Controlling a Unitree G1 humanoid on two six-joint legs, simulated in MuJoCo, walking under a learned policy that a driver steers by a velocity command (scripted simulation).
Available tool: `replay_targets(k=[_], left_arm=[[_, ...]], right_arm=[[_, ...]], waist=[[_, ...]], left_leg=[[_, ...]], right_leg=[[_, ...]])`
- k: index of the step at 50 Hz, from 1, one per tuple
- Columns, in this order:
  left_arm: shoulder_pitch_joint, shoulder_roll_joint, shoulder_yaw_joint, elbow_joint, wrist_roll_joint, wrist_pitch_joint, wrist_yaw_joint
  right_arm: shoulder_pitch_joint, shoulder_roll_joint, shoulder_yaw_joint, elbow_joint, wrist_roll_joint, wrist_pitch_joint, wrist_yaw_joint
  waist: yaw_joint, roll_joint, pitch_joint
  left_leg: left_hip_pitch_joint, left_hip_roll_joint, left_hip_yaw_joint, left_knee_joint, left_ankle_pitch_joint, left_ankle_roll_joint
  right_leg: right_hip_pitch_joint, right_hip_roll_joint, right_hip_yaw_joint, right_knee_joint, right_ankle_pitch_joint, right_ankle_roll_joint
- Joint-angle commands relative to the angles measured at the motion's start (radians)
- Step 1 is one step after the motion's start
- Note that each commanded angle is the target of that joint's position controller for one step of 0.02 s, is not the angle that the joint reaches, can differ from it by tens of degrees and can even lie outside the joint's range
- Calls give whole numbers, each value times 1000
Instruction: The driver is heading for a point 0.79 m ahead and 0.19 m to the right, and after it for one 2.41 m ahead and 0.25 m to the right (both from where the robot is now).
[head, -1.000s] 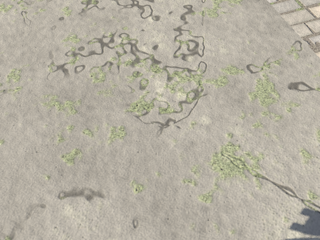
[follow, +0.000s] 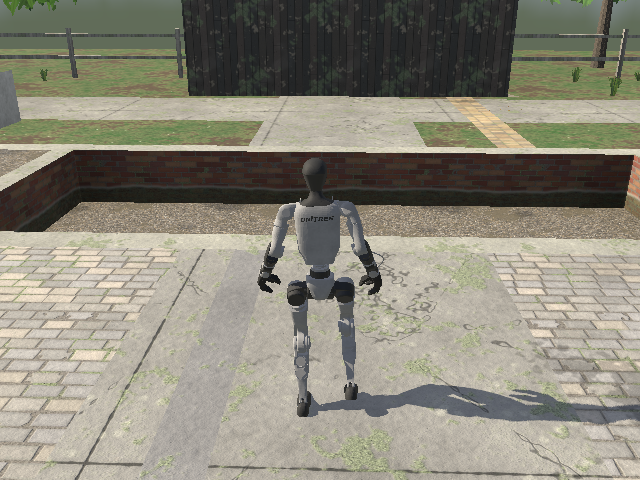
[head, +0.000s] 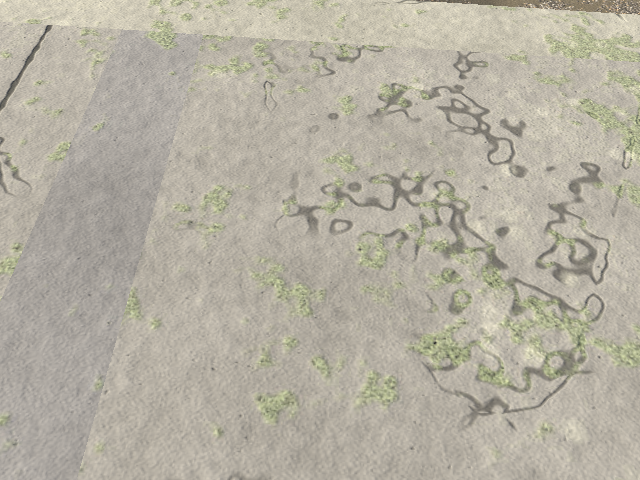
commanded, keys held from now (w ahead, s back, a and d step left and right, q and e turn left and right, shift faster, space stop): w+q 0.06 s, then w+e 0.94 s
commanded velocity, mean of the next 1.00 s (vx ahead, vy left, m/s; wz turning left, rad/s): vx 0.48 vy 0.00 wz -0.25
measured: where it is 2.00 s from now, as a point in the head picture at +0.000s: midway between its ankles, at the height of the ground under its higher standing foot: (407, 274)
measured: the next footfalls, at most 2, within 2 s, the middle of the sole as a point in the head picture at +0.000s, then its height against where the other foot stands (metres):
right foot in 0.32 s outside the picture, level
left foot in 0.78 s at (276, 411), level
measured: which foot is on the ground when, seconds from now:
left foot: down 0.00-0.34, up 0.36-0.76, down 0.78-1.00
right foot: up 0.00-0.30, down 0.32-0.80, up 0.82-1.00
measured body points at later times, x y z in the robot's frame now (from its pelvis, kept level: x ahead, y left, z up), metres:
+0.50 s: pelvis +0.28 -0.04 +0.00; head +0.31 -0.04 +0.45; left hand +0.39 +0.24 -0.11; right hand +0.41 -0.31 -0.10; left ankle +0.26 +0.12 -0.66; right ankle +0.31 -0.11 -0.74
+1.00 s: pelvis +0.56 +0.00 +0.00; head +0.58 +0.00 +0.45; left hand +0.78 +0.22 -0.10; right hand +0.56 -0.30 -0.10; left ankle +0.59 +0.10 -0.74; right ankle +0.52 -0.14 -0.66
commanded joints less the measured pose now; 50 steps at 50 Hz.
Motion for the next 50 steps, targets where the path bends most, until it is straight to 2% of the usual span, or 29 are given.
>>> replay_targets(k=[1,5,7,11,13,14,15,16,17,18,19,20,21,22,24,26,31,35,37,38,39,40,41,42,43,44,45,47,50], left_arm=[[-89,82,18,-80,14,-22,-3],[-206,14,-17,-86,-1,-20,-14],[-265,17,-21,-95,-13,-22,-25],[-307,44,-17,-113,-23,-25,-40],[-264,64,-8,-105,-21,-24,-43],[-200,84,4,-88,-19,-21,-40],[-69,112,23,-52,-17,-17,-34],[96,150,35,-26,-15,-11,-27],[198,245,60,-12,-12,-7,-27],[203,160,38,-1,-36,-7,-32],[132,127,27,-14,-33,-1,-23],[82,119,24,-28,-21,4,-16],[47,103,18,-34,-15,8,-13],[27,87,11,-43,-5,7,-9],[7,81,11,-49,-9,9,-1],[18,97,15,-40,-17,8,10],[98,135,29,-6,-31,23,31],[151,129,31,13,-40,40,38],[138,128,34,8,-34,47,39],[129,109,29,4,-31,50,37],[130,62,12,-7,-22,48,31],[174,-16,-13,-26,6,46,30],[286,-11,-19,-61,-44,34,29],[246,93,3,-28,-56,38,35],[140,127,14,-41,-46,44,34],[97,110,14,-48,-35,49,34],[67,99,18,-61,-26,50,31],[69,61,15,-68,-34,60,20],[20,23,4,-95,-27,71,14]], right_arm=[[-37,-176,-49,-68,-5,-23,-22],[17,-182,-53,-19,7,-24,-40],[67,-188,-53,13,10,-29,-38],[101,-191,-55,61,10,-27,-34],[93,-202,-59,70,7,-21,-37],[86,-210,-60,71,3,-16,-39],[76,-202,-54,68,-1,-7,-43],[76,-181,-42,50,-17,-5,-50],[183,-91,-14,20,-21,-22,-40],[133,-128,-13,19,-16,-46,-32],[19,-177,-26,-12,19,-66,-19],[-49,-172,-20,-27,19,-82,-16],[-84,-163,-21,-35,-2,-91,-17],[-74,-158,-25,-36,-15,-91,-19],[-42,-135,-21,-30,-26,-79,-20],[-64,-113,-13,-40,-32,-67,-25],[-270,-66,7,-85,-22,-78,-19],[-317,-109,-13,-99,-1,-89,-8],[-274,-133,-28,-90,3,-95,-6],[-200,-147,-40,-71,2,-98,-10],[-90,-182,-55,-59,-11,-102,-17],[55,-239,-68,-46,-14,-94,-26],[90,-291,-82,-7,-21,-80,-13],[36,-182,-61,-34,-14,-79,-8],[-1,-133,-47,-35,-13,-75,-12],[-41,-119,-39,-33,-21,-74,-11],[-67,-99,-35,-21,-23,-72,-12],[-77,-89,-34,-3,-24,-79,-15],[-67,-118,-47,30,-14,-87,-15]], waist=[[2,107,16],[-45,132,30],[-77,134,46],[-81,137,82],[-53,147,49],[-17,155,-8],[53,136,-99],[122,87,-220],[78,-186,-361],[102,-179,-374],[108,-118,-205],[92,-20,-115],[62,37,-43],[27,23,-27],[-7,-26,-21],[-11,-29,0],[67,-32,20],[70,-52,4],[35,-78,-5],[-6,-78,-32],[-62,-44,-127],[-90,133,-281],[-24,461,-323],[-53,262,-206],[-72,164,-101],[-54,93,-50],[-39,99,-9],[-18,147,8],[-16,119,28]], left_leg=[[119,229,-286,-242,254,192],[54,178,-174,-240,272,142],[66,208,-180,-252,242,137],[208,275,-175,-224,321,119],[267,276,-138,-151,563,97],[287,260,-108,-60,776,84],[263,219,-58,111,934,61],[84,192,-35,356,786,28],[-324,10,9,789,163,-67],[-472,-21,-103,885,-244,-66],[-556,37,-116,908,-179,-56],[-542,78,-96,857,-113,-45],[-521,106,-82,775,-71,-49],[-463,130,-82,716,-34,-55],[-414,139,-65,639,-19,-83],[-402,135,-37,543,12,-115],[-274,67,-16,182,342,-150],[-224,50,-64,61,321,-132],[-162,51,-63,31,236,-99],[-55,53,-47,-6,220,-71],[137,132,-101,-4,186,-22],[393,325,-308,8,139,32],[557,499,-795,-120,-169,184],[466,459,-759,-166,-305,157],[361,412,-562,-163,-217,117],[258,365,-434,-176,-53,102],[196,328,-344,-195,54,100],[128,289,-219,-239,156,92],[121,303,-120,-280,272,120]], right_leg=[[-196,-7,25,-125,137,28],[-67,37,3,-436,358,44],[-38,37,1,-490,421,29],[-90,26,3,-559,357,-46],[-23,56,-28,-566,276,-87],[75,93,-61,-563,243,-112],[255,124,-86,-578,259,-146],[550,20,58,-538,282,-203],[914,-234,591,-606,63,-394],[955,-264,819,-768,-97,-392],[828,-247,687,-795,-130,-346],[683,-208,581,-811,-56,-319],[557,-170,504,-830,50,-308],[476,-136,450,-852,131,-300],[393,-102,395,-882,222,-312],[311,-83,332,-895,289,-316],[218,-14,253,-865,255,-245],[328,-58,363,-772,173,-213],[367,-74,410,-702,191,-191],[353,-48,401,-636,219,-169],[302,5,352,-456,208,-136],[160,95,234,-152,-104,-94],[-179,146,151,122,-301,-57],[-254,74,185,223,-215,-40],[-260,45,157,232,-118,-33],[-220,14,141,207,-51,-24],[-206,-10,141,157,-11,-20],[-150,-36,114,110,25,-15],[-190,-49,98,22,73,-1]])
